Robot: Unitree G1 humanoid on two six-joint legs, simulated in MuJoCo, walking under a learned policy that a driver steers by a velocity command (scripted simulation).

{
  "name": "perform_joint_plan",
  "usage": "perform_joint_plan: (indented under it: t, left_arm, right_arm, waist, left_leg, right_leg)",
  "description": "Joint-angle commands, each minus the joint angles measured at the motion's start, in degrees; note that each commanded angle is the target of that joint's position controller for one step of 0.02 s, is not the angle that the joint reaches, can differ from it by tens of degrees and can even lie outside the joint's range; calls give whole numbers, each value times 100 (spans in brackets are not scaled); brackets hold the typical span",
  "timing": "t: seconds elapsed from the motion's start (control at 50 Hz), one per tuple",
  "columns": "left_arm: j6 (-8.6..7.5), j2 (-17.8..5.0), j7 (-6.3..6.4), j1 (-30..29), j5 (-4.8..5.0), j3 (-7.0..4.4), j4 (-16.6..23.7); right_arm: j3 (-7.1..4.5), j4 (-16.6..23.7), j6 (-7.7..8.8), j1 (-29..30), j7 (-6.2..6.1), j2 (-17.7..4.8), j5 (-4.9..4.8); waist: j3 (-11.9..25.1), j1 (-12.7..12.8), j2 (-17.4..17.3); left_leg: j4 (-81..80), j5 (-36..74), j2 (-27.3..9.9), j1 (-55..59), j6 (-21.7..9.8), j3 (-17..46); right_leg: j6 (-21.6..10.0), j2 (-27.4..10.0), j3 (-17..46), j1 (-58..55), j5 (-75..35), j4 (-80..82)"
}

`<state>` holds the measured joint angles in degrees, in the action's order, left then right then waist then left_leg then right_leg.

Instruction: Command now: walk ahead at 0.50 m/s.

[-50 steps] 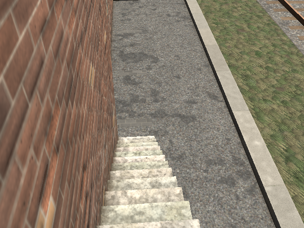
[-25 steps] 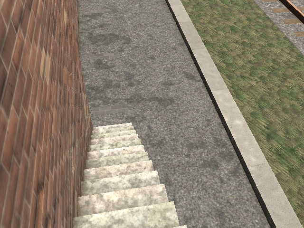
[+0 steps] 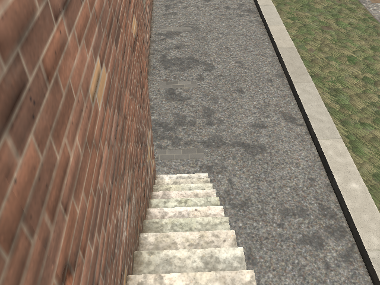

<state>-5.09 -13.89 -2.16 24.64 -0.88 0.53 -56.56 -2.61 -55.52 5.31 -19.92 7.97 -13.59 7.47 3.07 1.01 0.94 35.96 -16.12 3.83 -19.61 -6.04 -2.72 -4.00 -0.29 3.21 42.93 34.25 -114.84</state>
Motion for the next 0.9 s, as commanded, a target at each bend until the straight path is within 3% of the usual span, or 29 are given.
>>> perform_joint_plan:
  t: [0.02,0.04,0.06,0.08,0.1,0.14,0.16,0.18,0.24,0.28,0.3,0.32,0.34,0.36,0.38,0.4,0.42,0.44,0.46,0.48,0.52,0.56,0.6,0.66,0.72,0.78,0.86,0.88,0.9]
  left_arm:
    - [-99,-117,280,-391,-283,153,586]
    - [-83,-231,156,233,-603,29,251]
    - [-49,-251,-55,197,-704,-66,234]
    - [-59,-82,-287,154,-610,-1,195]
    - [-153,-100,-279,10,-623,4,227]
    - [-218,-462,-27,-1268,-569,4,673]
    - [-174,-327,87,-1758,-524,99,826]
    - [-163,-289,142,-1746,-425,154,685]
    - [64,-399,11,-1674,-465,112,564]
    - [163,-596,28,-1932,-363,65,722]
    - [274,-6,61,-2558,310,-16,1176]
    - [255,87,37,-1964,501,-13,1022]
    - [258,-97,30,-1177,543,-149,718]
    - [217,-241,56,-296,433,-245,452]
    - [162,-741,50,754,266,-407,42]
    - [234,-842,79,1397,210,-395,-17]
    - [315,-1090,41,1152,145,-447,57]
    - [301,-1447,-15,1004,-62,-620,98]
    - [295,-1367,33,721,-87,-653,149]
    - [302,-868,74,483,-146,-453,190]
    - [82,-204,31,336,-309,-108,66]
    - [-61,-65,74,31,-81,19,48]
    - [-128,-455,20,-174,-102,-39,36]
    - [-200,-496,-1,-113,-52,-84,-1]
    - [-132,-654,98,-267,190,-159,61]
    - [78,-640,185,-55,-3,-183,59]
    - [361,-440,423,710,-291,-250,-49]
    - [185,-1016,273,726,-544,-120,-137]
    - [46,-1083,228,424,-376,-242,49]
  right_arm:
    - [387,302,251,236,-137,729,103]
    - [352,797,417,799,-247,662,-112]
    - [173,790,532,578,-329,-62,-189]
    - [114,480,561,-133,-387,-441,-175]
    - [76,549,518,-238,-368,-616,-74]
    - [235,124,564,-1461,-544,-17,-44]
    - [296,-306,493,-2213,-614,219,-5]
    - [341,-190,415,-2172,-676,417,-139]
    - [290,392,126,-1131,-328,-7,-201]
    - [268,537,70,-996,-303,3,-286]
    - [-18,21,-208,-1356,-966,-362,-1231]
    - [-69,-59,-420,-1520,-1238,-527,-1103]
    - [-187,-97,-510,-1369,-1285,-774,-929]
    - [-200,-181,-513,-1490,-1247,-717,-878]
    - [-217,-238,-451,-1702,-1175,-529,-893]
    - [-227,-100,-275,-1635,-1103,-152,-1192]
    - [-181,302,-149,-1710,-1078,-307,-1305]
    - [-64,377,-165,-1293,-1167,-188,-1214]
    - [-28,398,-260,-760,-1233,-86,-1068]
    - [-117,289,-413,-415,-1295,-209,-935]
    - [-102,91,-570,-268,-1239,233,-892]
    - [-63,260,-704,-66,-1106,442,-731]
    - [-73,28,-726,-393,-1027,452,-569]
    - [-238,300,-642,454,-985,-90,-615]
    - [-310,787,-449,1276,-982,-375,-649]
    - [-222,764,-431,1506,-817,-187,-917]
    - [-167,535,-368,1293,-838,-323,-1006]
    - [245,1052,-409,854,-122,-37,684]
    - [60,633,-318,-213,-20,-222,489]
  waist:
    - [-1202,295,477]
    - [-1236,404,145]
    - [-1019,412,-448]
    - [-759,266,-854]
    - [-737,132,-623]
    - [-534,-566,-570]
    - [-513,-838,-332]
    - [-664,-901,-103]
    - [-739,-505,-358]
    - [-1187,-594,-247]
    - [-1185,-928,75]
    - [-1201,-818,2]
    - [-1036,-538,22]
    - [-753,-349,-34]
    - [-373,-36,559]
    - [519,175,1208]
    - [1279,116,1649]
    - [1573,406,1049]
    - [1212,454,787]
    - [410,258,252]
    - [-450,16,-1]
    - [-922,-355,57]
    - [-435,-598,466]
    - [-810,-285,818]
    - [-1249,-65,943]
    - [-1323,207,372]
    - [-1349,793,292]
    - [-1840,51,142]
    - [-1046,-231,-559]
  left_leg:
    - [-1383,-925,-2032,-1081,-1203,2331]
    - [-949,-640,-958,-3261,-974,753]
    - [-827,-1299,-711,-4281,-958,326]
    - [-699,-1046,-801,-3963,-1097,746]
    - [-523,-1024,-948,-3419,-1164,1027]
    - [569,-485,-1404,-445,-1104,2039]
    - [858,-704,-1682,657,-1199,2669]
    - [1200,-916,-1661,867,-1159,2688]
    - [876,-2352,-866,-3001,-847,1557]
    - [1094,-2557,-1086,-2450,-814,1917]
    - [1535,-503,-1193,-1377,-692,1897]
    - [2335,443,-1151,-1008,-688,1696]
    - [3129,932,-1091,-769,-693,1428]
    - [4258,1806,-851,-829,-698,1227]
    - [5957,-78,-316,-2069,-609,861]
    - [8501,-4287,263,-4430,-197,138]
    - [9223,-3952,-158,-5262,-49,135]
    - [9389,-2786,-173,-5320,63,803]
    - [9101,-2402,-315,-5141,266,884]
    - [8656,-1807,-256,-4933,366,1004]
    - [7208,-164,-5,-4583,597,1041]
    - [5523,1394,-32,-4046,948,989]
    - [4783,2397,-23,-2572,910,550]
    - [3190,3408,-167,-3133,844,916]
    - [1159,4263,-716,-2568,877,1028]
    - [-299,4010,-753,-1011,814,753]
    - [-2339,4623,-1368,-620,777,932]
    - [-1252,3054,-1112,35,568,468]
    - [-1531,3103,-928,940,449,343]
  right_leg:
    - [-14,-1356,700,2363,-3368,2844]
    - [40,-1020,54,29,-4827,4403]
    - [299,-671,-559,-1445,-4694,4154]
    - [425,-563,-726,-1246,-4767,2863]
    - [437,-568,-552,-753,-4268,3085]
    - [381,-994,297,1760,-4969,5041]
    - [450,-1027,482,2750,-4616,5299]
    - [508,-1094,679,2865,-5565,6483]
    - [444,-466,-673,-1487,-5874,6629]
    - [513,-614,-345,-1205,-4885,7603]
    - [511,-484,-103,-1850,-4567,8557]
    - [399,-448,-108,-2004,-4481,9183]
    - [258,-479,-57,-2609,-4359,9875]
    - [154,-318,-294,-3518,-4686,10303]
    - [0,-799,124,-5095,-7167,10072]
    - [-297,-1730,590,-7295,-10091,7578]
    - [-565,-2247,759,-7926,-9781,6899]
    - [-1281,-2728,1648,-7307,-6662,7715]
    - [-1616,-2803,2321,-5872,-3448,8607]
    - [-1467,-2497,2201,-4605,-2024,9007]
    - [-785,-1737,1453,-2798,-1544,8474]
    - [-660,-1662,1400,-1440,-1169,8679]
    - [-546,-1401,1235,-902,-1715,8645]
    - [-464,-1220,1269,-1800,-935,8349]
    - [-613,-1309,1441,-1862,-55,8521]
    - [-547,-1157,1034,-1605,-382,8106]
    - [-643,-723,1011,-2964,-585,6709]
    - [-639,-1546,1859,-956,1422,5393]
    - [-438,-996,983,-1352,1465,4637]
